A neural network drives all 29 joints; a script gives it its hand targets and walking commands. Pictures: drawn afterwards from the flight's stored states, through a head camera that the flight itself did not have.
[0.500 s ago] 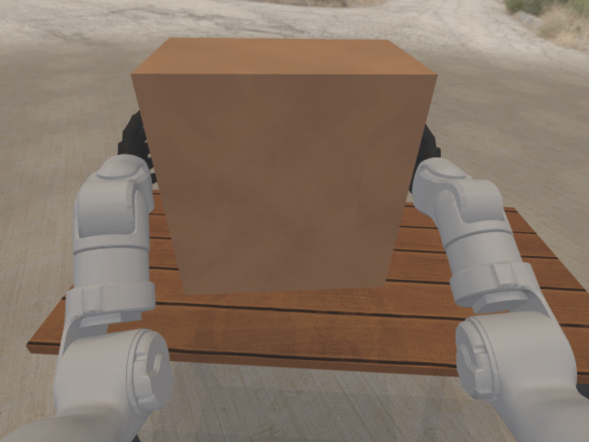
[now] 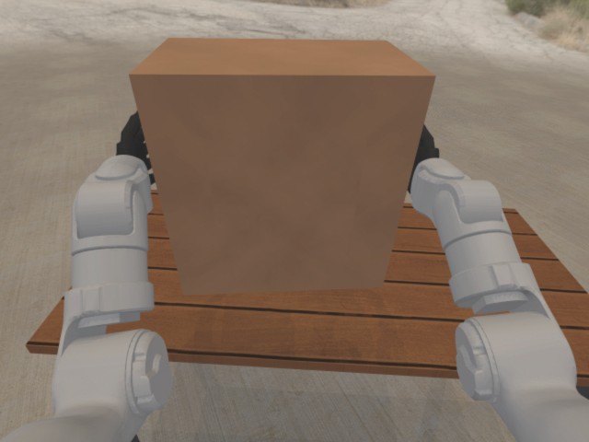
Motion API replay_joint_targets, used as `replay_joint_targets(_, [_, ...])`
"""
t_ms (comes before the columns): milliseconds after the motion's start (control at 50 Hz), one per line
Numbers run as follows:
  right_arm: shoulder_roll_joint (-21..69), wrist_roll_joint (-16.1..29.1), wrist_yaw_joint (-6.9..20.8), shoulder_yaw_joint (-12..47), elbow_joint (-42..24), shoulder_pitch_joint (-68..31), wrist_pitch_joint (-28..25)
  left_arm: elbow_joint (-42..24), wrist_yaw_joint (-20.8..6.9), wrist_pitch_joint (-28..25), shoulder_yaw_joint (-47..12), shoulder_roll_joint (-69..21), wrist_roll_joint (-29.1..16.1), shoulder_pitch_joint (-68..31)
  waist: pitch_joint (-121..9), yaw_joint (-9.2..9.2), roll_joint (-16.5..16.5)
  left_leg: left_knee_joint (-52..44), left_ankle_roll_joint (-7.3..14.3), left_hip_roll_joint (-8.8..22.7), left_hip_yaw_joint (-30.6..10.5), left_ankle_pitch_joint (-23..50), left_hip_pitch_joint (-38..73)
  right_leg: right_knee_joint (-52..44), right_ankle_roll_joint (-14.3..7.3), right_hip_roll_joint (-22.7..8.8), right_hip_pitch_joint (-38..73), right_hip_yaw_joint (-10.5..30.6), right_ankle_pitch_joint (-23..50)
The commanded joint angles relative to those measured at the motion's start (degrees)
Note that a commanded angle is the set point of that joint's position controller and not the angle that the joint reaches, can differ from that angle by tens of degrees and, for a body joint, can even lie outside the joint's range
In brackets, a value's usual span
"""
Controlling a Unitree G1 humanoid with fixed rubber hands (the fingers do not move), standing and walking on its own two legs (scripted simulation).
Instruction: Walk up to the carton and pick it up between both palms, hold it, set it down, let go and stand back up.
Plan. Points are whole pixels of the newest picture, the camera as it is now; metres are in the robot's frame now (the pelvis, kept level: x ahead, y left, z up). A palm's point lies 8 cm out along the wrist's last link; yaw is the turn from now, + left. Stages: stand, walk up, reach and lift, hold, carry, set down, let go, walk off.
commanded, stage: hold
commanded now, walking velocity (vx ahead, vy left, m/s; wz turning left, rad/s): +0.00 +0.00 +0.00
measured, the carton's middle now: (282, 170) +0.38 +0.00 +0.26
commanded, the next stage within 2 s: none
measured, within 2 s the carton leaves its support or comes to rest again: neither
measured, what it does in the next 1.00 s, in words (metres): stands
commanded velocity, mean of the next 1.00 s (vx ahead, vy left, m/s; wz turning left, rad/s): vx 0.00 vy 0.00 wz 0.00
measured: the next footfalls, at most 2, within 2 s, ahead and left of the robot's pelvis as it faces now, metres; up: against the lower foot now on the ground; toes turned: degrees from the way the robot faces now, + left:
none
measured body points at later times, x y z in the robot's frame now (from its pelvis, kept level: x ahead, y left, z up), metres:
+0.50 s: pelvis +0.00 +0.00 +0.00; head -0.08 +0.01 +0.44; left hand +0.38 +0.18 +0.28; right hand +0.38 -0.19 +0.27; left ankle +0.01 +0.13 -0.75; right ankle +0.03 -0.11 -0.75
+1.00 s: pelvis +0.00 +0.00 +0.00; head -0.08 +0.01 +0.44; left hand +0.38 +0.18 +0.28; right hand +0.38 -0.19 +0.27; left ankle +0.01 +0.13 -0.75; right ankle +0.03 -0.11 -0.75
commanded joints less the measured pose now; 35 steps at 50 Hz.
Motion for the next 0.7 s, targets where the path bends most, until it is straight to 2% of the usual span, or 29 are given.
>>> replay_joint_targets(0, [35.37,10.05,9.49,13.54,-21.19,-49.64,-2.7,-8.74,-10.28,-4.0,-24.74,-29.69,-13.28,-45.99,-22.22,-0.78,1.84,-3.62,-0.57,-3.16,1.57,10.59,-3.96,1.12,0.56,1.49,14.51,2.32,9.91])
replay_joint_targets(60, [34.96,10.56,9.22,14.08,-21.9,-49.6,-2.61,-9.0,-10.26,-3.89,-24.71,-29.41,-13.11,-45.22,-22.86,-0.86,1.91,-3.02,-0.73,-3.33,1.41,12.47,-3.48,1.39,0.68,1.62,15.49,2.3,12.13])
replay_joint_targets(120, [34.37,10.19,9.43,13.5,-20.83,-49.39,-2.54,-8.69,-10.24,-3.75,-24.5,-29.35,-12.79,-45.09,-21.68,-0.7,1.98,-3.54,-0.94,-3.15,1.49,10.87,-3.74,1.06,0.48,1.79,14.43,1.94,9.57])
replay_joint_targets(180, [34.54,10.42,9.63,13.69,-21.25,-49.38,-2.85,-9.46,-10.22,-3.83,-24.87,-29.63,-12.9,-45.22,-22.36,-0.7,2.16,-3.48,-0.96,-3.07,1.36,11.82,-3.64,1.39,0.39,1.76,14.64,2.12,10.45])
replay_joint_targets(260, [35.1,11.04,9.49,14.66,-22.12,-49.8,-2.81,-9.5,-10.07,-3.76,-24.13,-29.18,-12.88,-44.56,-23.07,-0.08,0.93,-2.97,-0.72,-3.14,1.34,12.86,-3.19,1.47,0.63,1.88,15.29,2.13,11.7])
replay_joint_targets(360, [35.1,10.1,9.94,13.48,-20.54,-50.36,-2.84,-8.5,-9.95,-3.95,-24.34,-29.61,-13.12,-46.13,-21.4,-0.28,1.3,-4.06,-0.47,-2.89,1.55,9.01,-4.39,0.96,0.23,1.8,13.65,2.18,7.48])
replay_joint_targets(440, [35.34,10.09,9.98,13.61,-20.44,-50.77,-3.04,-8.61,-9.88,-4.14,-24.98,-29.77,-13.11,-46.86,-22.61,-0.54,2.38,-3.68,-0.64,-3.12,1.57,9.99,-4.16,1.07,0.38,1.64,13.8,2.3,8.49])
replay_joint_targets(500, [34.82,9.84,9.83,13.39,-19.65,-50.65,-2.92,-6.48,-10.17,-4.04,-23.65,-29.26,-12.69,-45.46,-21.29,-0.24,0.86,-4.01,-0.29,-3.21,1.65,8.96,-4.57,0.75,0.59,1.56,14.03,2.31,8.18])
replay_joint_targets(600, [34.83,10.05,9.7,13.11,-19.93,-50.73,-3.04,-6.59,-10.07,-4.27,-24.07,-29.56,-12.97,-45.96,-21.94,-0.44,1.55,-3.67,-0.51,-3.1,1.42,9.59,-3.93,0.8,0.44,1.61,13.68,2.42,8.51])
replay_joint_targets(680, [35.13,10.22,9.64,13.21,-19.72,-51.09,-3.0,-6.57,-10.26,-4.32,-23.42,-29.19,-12.9,-46.03,-22.07,-0.24,0.66,-3.85,-0.21,-3.11,1.56,9.22,-4.36,0.76,0.59,1.64,14.2,2.52,8.23])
